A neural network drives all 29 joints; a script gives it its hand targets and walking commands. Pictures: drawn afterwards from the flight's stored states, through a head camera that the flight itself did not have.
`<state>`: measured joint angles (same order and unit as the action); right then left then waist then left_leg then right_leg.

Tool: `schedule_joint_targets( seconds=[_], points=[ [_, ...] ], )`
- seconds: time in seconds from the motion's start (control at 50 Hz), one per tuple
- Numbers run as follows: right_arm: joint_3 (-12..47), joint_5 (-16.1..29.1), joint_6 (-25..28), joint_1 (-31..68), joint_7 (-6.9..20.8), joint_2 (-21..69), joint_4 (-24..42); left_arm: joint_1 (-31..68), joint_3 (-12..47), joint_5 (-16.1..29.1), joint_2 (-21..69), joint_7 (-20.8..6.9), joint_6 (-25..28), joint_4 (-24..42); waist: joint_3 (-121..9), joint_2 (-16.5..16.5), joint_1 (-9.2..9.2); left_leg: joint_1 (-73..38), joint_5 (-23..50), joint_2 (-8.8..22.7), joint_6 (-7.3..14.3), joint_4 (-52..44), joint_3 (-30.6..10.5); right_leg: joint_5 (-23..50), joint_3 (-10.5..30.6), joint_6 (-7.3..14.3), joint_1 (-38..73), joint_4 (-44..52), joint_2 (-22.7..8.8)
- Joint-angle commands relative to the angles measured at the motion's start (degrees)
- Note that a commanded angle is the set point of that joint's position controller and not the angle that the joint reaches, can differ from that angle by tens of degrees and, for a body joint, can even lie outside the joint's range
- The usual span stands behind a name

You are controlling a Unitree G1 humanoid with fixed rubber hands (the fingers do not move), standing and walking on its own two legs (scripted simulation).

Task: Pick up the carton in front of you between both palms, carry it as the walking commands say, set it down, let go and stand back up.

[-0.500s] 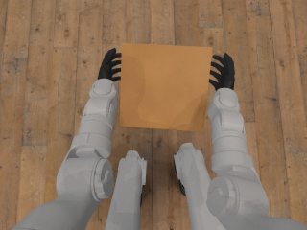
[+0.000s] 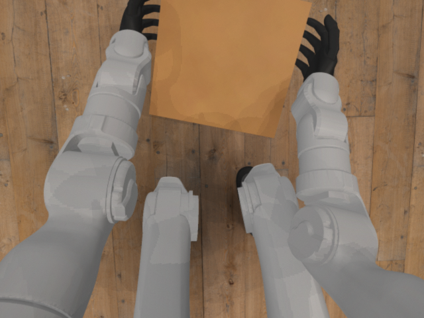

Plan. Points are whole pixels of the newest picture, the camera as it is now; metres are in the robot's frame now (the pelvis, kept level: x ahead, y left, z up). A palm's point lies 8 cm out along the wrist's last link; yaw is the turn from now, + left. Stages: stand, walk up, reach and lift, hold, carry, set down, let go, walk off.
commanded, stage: set down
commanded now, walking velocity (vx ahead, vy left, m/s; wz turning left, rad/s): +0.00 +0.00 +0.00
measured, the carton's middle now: (222, 64) +0.51 -0.05 -0.25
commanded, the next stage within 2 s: none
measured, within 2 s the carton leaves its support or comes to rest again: rests again in 0.90 s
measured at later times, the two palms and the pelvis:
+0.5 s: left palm (147, 32) +0.56 +0.09 -0.19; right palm (312, 70) +0.48 -0.20 -0.18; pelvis +0.00 +0.01 -0.04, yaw -2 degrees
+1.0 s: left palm (144, 33) +0.57 +0.10 -0.21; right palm (309, 63) +0.49 -0.20 -0.20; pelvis +0.01 +0.00 -0.05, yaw -2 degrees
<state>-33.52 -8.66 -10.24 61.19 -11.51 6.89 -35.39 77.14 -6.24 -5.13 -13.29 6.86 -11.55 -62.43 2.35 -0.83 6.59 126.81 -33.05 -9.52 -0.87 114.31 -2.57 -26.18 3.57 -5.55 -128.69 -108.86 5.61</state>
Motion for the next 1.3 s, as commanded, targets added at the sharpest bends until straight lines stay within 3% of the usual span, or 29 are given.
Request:
schedule_joint_targets(
  seconds=[0.0,0.08,0.14,0.24,0.64,0.92,1.12,1.2,1.28],
  points=[
    [27.1,4.8,0.3,36.7,13.5,37.3,-2.1,29.8,15.0,5.7,47.5,-13.2,4.0,6.6,-64.4,-7.5,2.95,-29.9,14.0,0.5,0.4,-11.0,2.7,15.3,-9.6,1.0,37.8,1.8,1.4],
    [26.6,6.4,1.0,39.1,13.3,34.8,-1.9,32.8,16.7,7.6,45.5,-12.6,4.5,5.8,-64.9,-8.6,3.99,-30.3,15.6,0.9,0.3,-8.3,2.3,16.7,-10.0,0.9,36.9,-1.0,0.8],
    [26.9,9.3,1.4,37.4,13.5,37.7,-3.4,34.0,18.0,8.4,44.9,-11.9,5.2,6.0,-66.8,-9.8,2.85,-31.5,18.5,1.3,0.3,-7.0,2.4,19.5,-10.1,0.8,37.4,-2.7,1.1],
    [25.1,8.3,0.8,37.9,15.3,38.1,-5.0,28.9,13.6,4.5,46.4,-12.8,4.5,2.2,-57.5,-8.5,0.96,-27.2,19.5,1.1,1.3,-6.1,1.4,18.3,-9.7,0.5,30.6,-4.0,1.6],
    [15.4,2.7,0.0,33.6,17.1,29.2,-14.7,23.1,5.4,-2.6,36.5,-14.6,3.4,-6.3,-40.4,-5.8,-1.31,-17.1,11.6,2.2,3.4,-5.0,0.4,10.6,-8.3,0.9,21.6,-5.4,1.7],
    [11.2,1.3,0.5,27.3,17.7,24.5,-18.9,18.0,4.5,-4.5,32.9,-16.0,3.1,-7.4,-35.6,-6.3,-0.84,-14.8,16.0,2.9,3.9,-3.5,-0.9,12.5,-7.6,1.3,18.1,-6.6,1.8],
    [9.9,1.7,2.1,24.6,17.4,21.1,-20.7,17.3,5.5,-4.0,30.4,-15.5,4.1,-7.4,-33.8,-7.2,-0.11,-16.4,21.1,3.8,3.8,-2.2,-2.7,13.8,-7.5,1.1,14.6,-8.1,1.5],
    [8.1,1.8,3.2,21.7,16.2,17.1,-22.2,18.3,5.9,-3.6,24.5,-14.4,4.9,-6.5,-34.1,-6.9,0.79,-18.2,19.9,4.5,3.0,-2.2,-3.0,12.9,-8.2,0.4,15.5,-8.5,0.8],
    [2.1,2.0,6.5,11.1,10.7,-4.6,-24.1,15.8,4.8,-1.5,0.1,-9.1,6.6,-5.7,-35.9,-7.1,2.64,-20.3,18.1,6.4,1.4,-2.3,-3.3,13.9,-9.5,-0.2,18.0,-8.6,-1.1]
  ],
)
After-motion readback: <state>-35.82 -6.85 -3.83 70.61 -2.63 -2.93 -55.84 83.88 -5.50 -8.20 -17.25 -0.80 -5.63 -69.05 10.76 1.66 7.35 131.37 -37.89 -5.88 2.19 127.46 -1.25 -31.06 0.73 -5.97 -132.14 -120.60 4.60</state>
